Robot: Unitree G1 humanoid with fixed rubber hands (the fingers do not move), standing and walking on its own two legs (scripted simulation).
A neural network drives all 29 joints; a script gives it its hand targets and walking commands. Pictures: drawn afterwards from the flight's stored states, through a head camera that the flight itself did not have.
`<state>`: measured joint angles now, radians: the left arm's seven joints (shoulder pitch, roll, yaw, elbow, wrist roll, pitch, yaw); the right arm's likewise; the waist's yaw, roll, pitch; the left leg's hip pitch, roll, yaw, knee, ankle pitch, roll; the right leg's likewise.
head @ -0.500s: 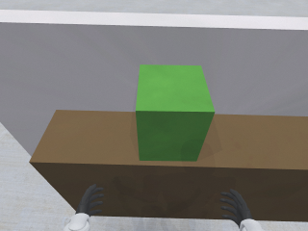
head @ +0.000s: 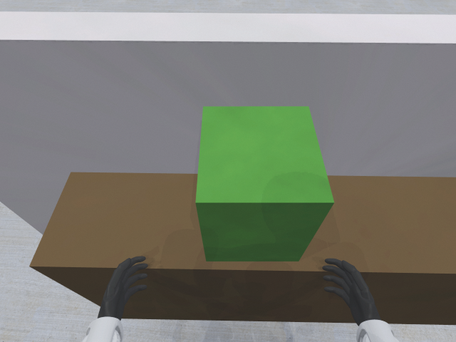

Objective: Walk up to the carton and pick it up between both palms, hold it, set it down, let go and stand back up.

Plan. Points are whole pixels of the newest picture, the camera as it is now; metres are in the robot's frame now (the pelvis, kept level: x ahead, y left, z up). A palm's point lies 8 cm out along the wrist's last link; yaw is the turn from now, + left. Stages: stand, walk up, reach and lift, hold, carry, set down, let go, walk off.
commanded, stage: reach and lift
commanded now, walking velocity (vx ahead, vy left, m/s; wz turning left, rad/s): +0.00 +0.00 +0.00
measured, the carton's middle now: (254, 189) +0.41 -0.03 +0.00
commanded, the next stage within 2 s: none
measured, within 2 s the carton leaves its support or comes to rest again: neither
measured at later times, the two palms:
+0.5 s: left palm (115, 281) +0.23 +0.21 -0.03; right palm (358, 278) +0.25 -0.20 -0.02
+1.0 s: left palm (122, 233) +0.30 +0.21 +0.02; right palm (356, 226) +0.32 -0.20 +0.02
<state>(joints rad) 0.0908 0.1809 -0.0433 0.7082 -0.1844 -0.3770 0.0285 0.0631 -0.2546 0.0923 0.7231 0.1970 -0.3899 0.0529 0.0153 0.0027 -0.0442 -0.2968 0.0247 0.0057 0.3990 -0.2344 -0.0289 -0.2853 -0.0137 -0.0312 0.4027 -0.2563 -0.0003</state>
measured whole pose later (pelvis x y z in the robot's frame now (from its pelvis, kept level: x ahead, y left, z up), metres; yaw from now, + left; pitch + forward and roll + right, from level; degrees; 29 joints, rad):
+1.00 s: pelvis -0.02 +0.00 +0.01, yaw +0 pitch +7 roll +0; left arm -0.33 0.18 0.01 0.74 -0.21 -0.17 0.08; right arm -0.42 -0.28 0.08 0.85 0.28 -0.20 0.00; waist 0.04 0.00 -0.06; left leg -0.27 0.04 0.01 0.30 -0.16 -0.03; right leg -0.26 0.00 -0.03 0.30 -0.17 -0.01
